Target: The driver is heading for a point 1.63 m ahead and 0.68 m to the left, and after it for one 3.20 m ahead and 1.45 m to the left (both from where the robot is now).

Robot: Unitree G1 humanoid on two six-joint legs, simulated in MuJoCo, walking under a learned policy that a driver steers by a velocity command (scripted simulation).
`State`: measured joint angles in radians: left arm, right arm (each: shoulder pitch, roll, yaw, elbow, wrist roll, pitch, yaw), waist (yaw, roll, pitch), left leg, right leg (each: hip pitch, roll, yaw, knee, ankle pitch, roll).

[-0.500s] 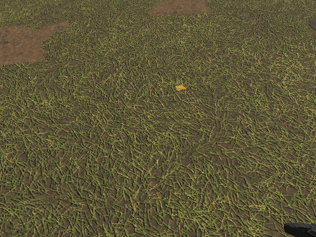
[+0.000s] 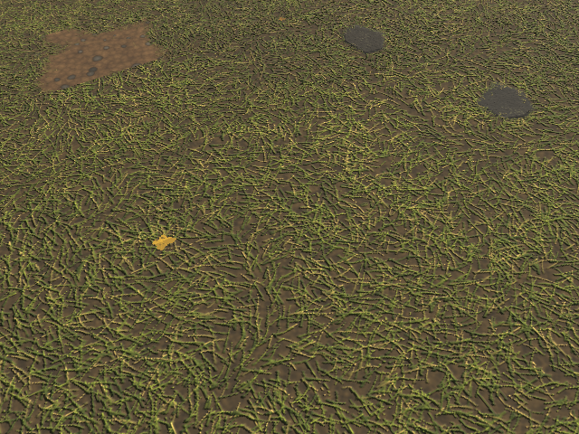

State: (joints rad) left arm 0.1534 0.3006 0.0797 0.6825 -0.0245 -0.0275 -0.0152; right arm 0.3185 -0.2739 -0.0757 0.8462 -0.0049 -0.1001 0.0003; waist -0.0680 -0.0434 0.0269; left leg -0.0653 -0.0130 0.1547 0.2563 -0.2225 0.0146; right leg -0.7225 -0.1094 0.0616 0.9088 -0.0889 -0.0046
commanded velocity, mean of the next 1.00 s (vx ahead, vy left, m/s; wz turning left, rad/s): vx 0.25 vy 0.00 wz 0.27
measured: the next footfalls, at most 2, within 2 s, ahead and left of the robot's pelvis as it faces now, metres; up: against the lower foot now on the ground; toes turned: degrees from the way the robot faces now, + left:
right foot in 0.18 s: +0.26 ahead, -0.16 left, +0.00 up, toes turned -6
left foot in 0.66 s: +0.46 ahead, +0.06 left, +0.00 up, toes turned +12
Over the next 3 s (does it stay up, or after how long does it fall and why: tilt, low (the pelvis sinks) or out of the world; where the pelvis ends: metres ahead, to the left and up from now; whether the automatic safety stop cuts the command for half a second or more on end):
stays up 0.95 0.49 -0.01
